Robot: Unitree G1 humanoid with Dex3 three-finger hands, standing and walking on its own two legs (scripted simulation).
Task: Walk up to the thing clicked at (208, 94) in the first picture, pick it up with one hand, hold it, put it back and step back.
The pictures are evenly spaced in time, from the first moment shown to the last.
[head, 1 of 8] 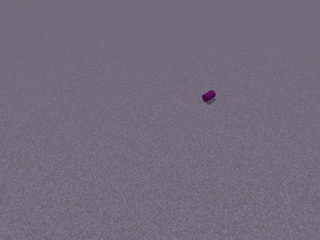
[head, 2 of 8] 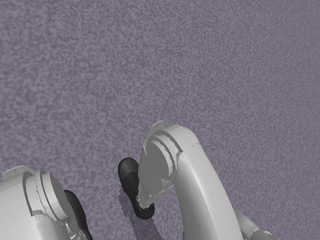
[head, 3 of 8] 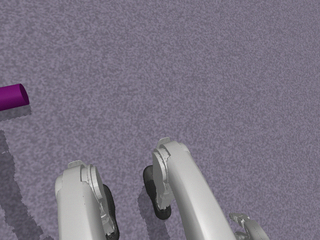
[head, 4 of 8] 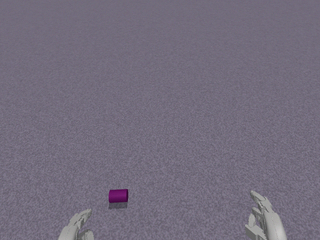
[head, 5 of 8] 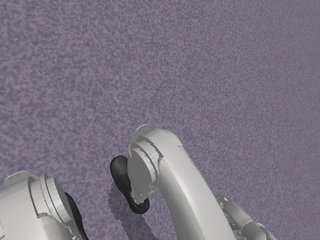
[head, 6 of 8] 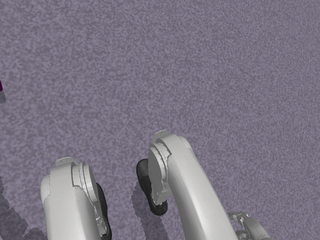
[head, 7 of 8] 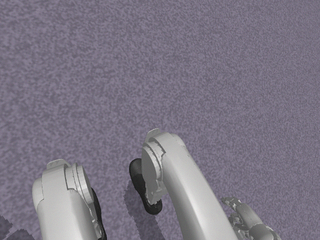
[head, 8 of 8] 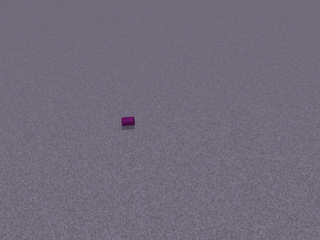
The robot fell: no
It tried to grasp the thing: yes
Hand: left
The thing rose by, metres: 0.00
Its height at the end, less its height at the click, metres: +0.00
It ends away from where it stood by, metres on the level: 0.06
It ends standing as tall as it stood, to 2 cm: yes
